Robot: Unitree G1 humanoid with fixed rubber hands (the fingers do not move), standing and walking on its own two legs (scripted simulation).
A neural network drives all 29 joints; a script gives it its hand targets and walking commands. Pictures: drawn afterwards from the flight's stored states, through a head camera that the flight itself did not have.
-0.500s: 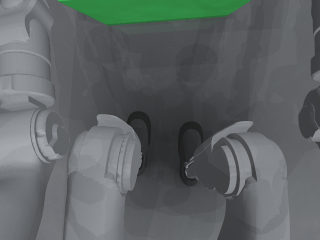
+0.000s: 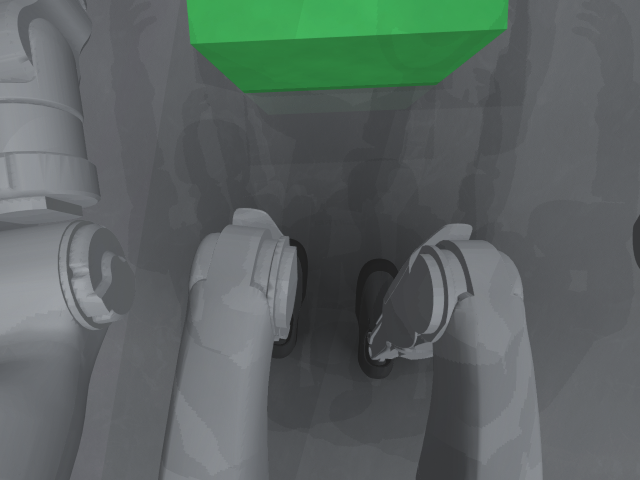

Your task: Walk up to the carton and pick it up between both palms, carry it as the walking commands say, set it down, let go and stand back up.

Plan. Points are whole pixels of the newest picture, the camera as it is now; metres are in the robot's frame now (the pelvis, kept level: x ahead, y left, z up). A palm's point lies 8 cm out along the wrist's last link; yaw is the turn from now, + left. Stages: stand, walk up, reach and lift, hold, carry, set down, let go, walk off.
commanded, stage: set down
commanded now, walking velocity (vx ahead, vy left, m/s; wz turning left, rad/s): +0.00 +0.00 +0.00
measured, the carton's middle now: out of the picture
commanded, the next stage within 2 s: let go in 0.84 s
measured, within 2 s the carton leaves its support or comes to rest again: neither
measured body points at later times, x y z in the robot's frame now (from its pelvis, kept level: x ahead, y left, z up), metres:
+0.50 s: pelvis +0.01 +0.01 +0.15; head +0.37 +0.02 +0.41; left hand +0.55 +0.27 +0.06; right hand +0.63 -0.22 +0.08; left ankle +0.14 +0.10 -0.36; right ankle +0.11 -0.07 -0.36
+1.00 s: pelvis +0.01 +0.00 +0.24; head +0.36 +0.01 +0.51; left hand +0.53 +0.26 +0.13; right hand +0.60 -0.22 +0.14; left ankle +0.14 +0.10 -0.36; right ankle +0.11 -0.07 -0.36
